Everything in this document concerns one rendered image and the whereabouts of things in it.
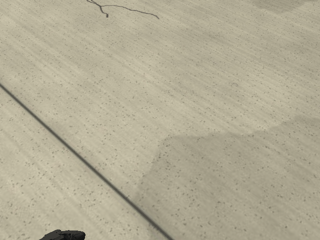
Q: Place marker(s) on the robot left hand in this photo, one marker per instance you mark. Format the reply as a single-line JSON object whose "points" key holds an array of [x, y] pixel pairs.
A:
{"points": [[64, 235]]}

